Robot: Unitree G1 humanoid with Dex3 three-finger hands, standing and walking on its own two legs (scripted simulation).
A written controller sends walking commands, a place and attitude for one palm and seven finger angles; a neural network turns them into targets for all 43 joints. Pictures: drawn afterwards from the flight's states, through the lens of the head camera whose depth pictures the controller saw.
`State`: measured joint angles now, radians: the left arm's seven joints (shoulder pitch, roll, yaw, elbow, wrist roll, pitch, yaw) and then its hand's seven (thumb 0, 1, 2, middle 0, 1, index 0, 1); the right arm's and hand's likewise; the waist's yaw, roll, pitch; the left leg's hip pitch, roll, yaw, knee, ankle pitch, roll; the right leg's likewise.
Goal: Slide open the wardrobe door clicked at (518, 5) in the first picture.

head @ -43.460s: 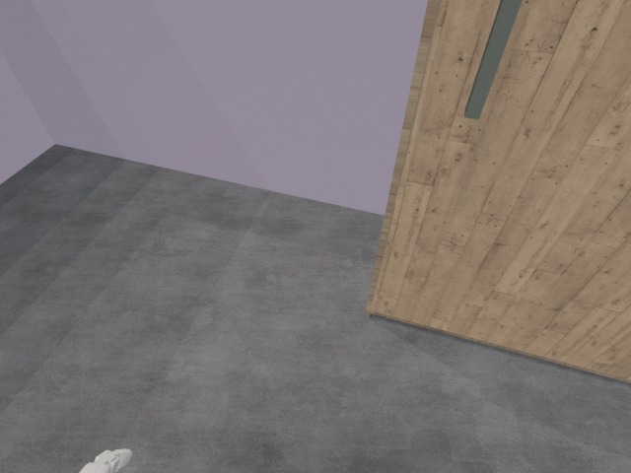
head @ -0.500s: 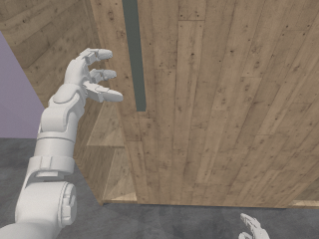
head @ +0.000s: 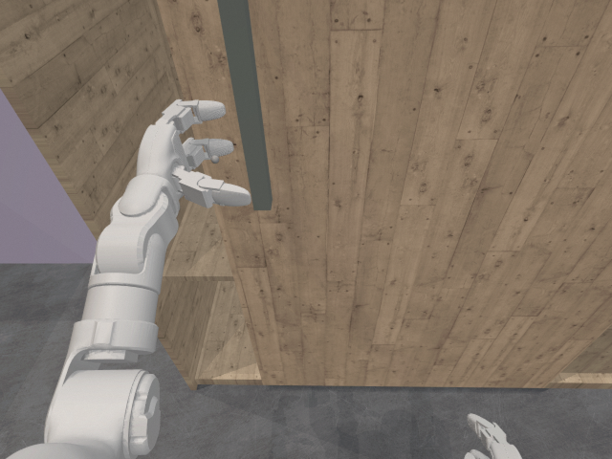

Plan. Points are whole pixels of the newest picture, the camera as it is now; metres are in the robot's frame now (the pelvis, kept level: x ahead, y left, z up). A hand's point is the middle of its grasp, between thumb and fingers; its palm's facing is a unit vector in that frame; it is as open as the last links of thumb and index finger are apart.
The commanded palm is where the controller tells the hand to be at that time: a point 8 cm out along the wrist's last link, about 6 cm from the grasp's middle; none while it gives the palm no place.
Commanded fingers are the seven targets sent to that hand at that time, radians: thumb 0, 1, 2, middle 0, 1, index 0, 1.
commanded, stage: feel for the door with the fingertips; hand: left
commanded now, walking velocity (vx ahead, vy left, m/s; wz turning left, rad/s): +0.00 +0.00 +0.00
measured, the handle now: (252, 108) +0.48 +0.10 +0.25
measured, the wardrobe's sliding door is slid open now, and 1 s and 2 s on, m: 0.23 0.23 0.23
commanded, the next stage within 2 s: slide the fingers in behind the handle in 0.40 s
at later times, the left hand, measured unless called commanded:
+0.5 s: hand (235, 140) +0.44 +0.11 +0.23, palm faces +0.03 -1.00 +0.00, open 13.8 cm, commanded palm +0.42 +0.17 +0.23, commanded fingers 0.00 -0.50 0.30 -0.30 -1.20 -0.30 -1.20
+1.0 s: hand (239, 148) +0.42 +0.11 +0.23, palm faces +0.00 -1.00 +0.01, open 14.0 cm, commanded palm +0.40 +0.16 +0.23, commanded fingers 0.00 -0.50 0.30 -0.30 -1.20 -0.30 -1.20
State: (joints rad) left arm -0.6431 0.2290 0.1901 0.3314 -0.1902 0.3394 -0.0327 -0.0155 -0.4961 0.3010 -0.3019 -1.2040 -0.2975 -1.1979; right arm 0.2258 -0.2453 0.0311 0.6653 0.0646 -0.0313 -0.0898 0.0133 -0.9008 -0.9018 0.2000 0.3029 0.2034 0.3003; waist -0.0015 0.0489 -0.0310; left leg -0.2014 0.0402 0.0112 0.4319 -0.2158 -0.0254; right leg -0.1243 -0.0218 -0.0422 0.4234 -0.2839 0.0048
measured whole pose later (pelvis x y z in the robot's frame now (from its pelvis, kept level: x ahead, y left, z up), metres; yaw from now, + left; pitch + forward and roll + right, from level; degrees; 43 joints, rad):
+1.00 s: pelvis +0.00 +0.00 +0.00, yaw +0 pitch +0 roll +0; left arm -0.72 0.17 0.14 0.40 -0.17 0.32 0.03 -0.02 -0.50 0.30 -0.31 -1.21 -0.30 -1.20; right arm 0.22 -0.23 0.03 0.68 0.06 -0.02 -0.08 0.01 -0.90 -0.90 0.20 0.30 0.20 0.30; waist -0.01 0.04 -0.04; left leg -0.21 0.04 0.02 0.44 -0.22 -0.02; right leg -0.13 -0.02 -0.04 0.42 -0.29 0.01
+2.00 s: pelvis +0.02 -0.01 +0.00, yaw -1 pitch -1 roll +1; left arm -0.62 0.12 0.12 0.21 -0.16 0.42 0.09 -0.02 -0.50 0.30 -0.25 -1.17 -0.20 -1.14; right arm 0.19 -0.23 0.03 0.65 0.04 0.03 -0.06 0.01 -0.90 -0.90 0.20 0.30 0.20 0.30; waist -0.01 0.05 -0.05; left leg -0.16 0.04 0.02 0.40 -0.23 -0.03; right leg -0.09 -0.02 -0.03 0.41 -0.30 0.00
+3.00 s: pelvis +0.04 -0.01 +0.00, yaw -1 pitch +0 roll +1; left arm -0.51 0.11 0.10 0.00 -0.16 0.50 0.10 0.00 0.46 0.71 -0.32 -1.27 -0.22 -1.25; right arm 0.16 -0.23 0.03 0.61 0.03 0.07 -0.03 0.01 -0.90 -0.90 0.20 0.30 0.20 0.30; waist -0.01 0.06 -0.07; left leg -0.16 0.04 0.02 0.42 -0.26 -0.03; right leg -0.09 -0.03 -0.04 0.43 -0.33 0.00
